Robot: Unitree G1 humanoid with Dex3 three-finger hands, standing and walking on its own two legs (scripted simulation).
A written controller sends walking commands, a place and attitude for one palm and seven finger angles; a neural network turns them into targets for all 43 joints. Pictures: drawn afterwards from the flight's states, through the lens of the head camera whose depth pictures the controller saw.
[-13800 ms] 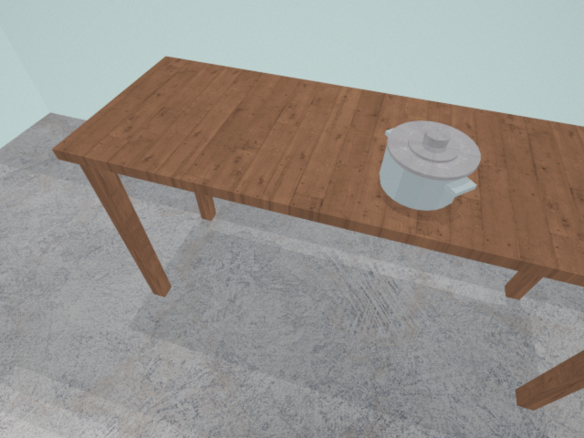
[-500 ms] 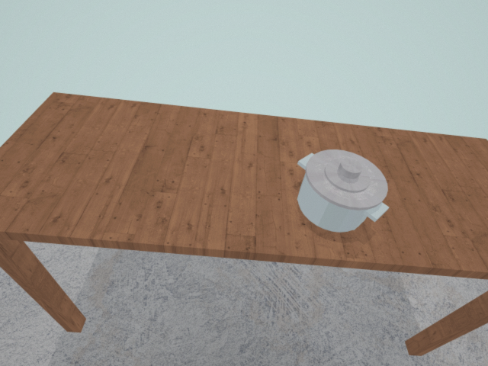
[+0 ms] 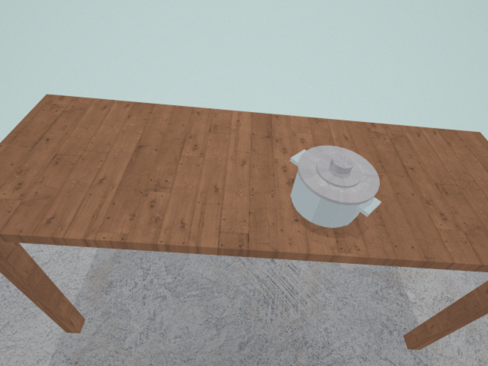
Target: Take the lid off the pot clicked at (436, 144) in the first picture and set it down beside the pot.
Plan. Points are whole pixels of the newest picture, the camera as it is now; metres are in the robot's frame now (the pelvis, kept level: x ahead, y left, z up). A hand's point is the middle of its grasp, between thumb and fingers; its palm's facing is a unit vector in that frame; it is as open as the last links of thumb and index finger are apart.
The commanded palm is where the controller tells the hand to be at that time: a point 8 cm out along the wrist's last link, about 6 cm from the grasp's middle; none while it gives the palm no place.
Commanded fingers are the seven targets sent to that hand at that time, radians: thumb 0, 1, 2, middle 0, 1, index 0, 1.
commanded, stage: shuffle to correct the standing spot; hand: left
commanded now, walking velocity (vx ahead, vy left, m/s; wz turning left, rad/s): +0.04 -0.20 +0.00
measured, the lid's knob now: (341, 163) +0.52 -0.16 +0.07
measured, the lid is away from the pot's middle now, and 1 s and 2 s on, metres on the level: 0.00 0.00 0.00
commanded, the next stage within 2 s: come to a stop and stand still in 1.86 s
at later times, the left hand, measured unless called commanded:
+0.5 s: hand out of the picture -0.01 +0.10 -0.19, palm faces +0.04 -0.99 -0.15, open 7.4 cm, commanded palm none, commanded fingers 0.00 0.90 0.90 -0.20 -0.30 -0.20 -0.30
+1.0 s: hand out of the picture +0.06 +0.07 -0.19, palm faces +0.03 -0.97 -0.23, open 7.4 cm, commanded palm none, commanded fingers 0.00 0.90 0.90 -0.20 -0.30 -0.20 -0.30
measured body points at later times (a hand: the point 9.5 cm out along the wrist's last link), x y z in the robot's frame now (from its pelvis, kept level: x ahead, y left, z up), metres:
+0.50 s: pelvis +0.02 -0.07 -0.01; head +0.03 -0.05 +0.44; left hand -0.01 +0.15 -0.18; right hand +0.01 -0.29 -0.16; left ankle +0.03 +0.08 -0.74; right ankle +0.01 -0.12 -0.74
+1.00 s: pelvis +0.03 -0.13 -0.02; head +0.05 -0.12 +0.43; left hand +0.06 +0.12 -0.17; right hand +0.02 -0.38 -0.16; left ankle +0.03 -0.01 -0.75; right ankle -0.02 -0.18 -0.65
